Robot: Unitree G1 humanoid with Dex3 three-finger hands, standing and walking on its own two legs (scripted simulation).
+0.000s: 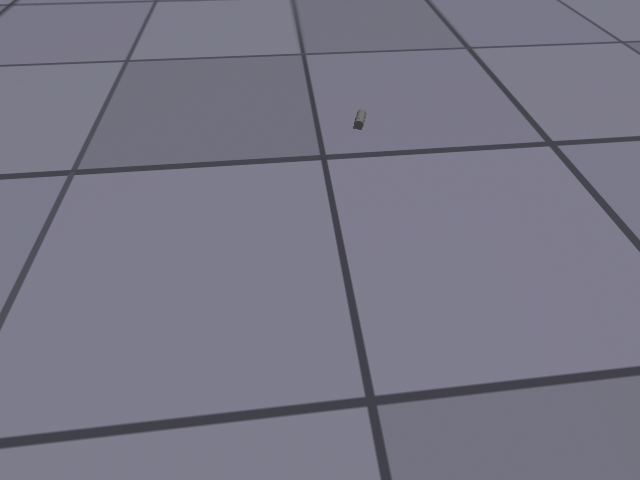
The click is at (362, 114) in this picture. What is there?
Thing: lying can
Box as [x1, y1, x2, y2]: [354, 109, 365, 128]
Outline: 362,109 360,109 357,112 354,126 356,128 361,128 363,124 365,111
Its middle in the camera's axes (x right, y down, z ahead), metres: +0.23 -0.76 +2.28
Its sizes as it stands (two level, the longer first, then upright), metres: 0.131 0.054 0.054
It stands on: the floor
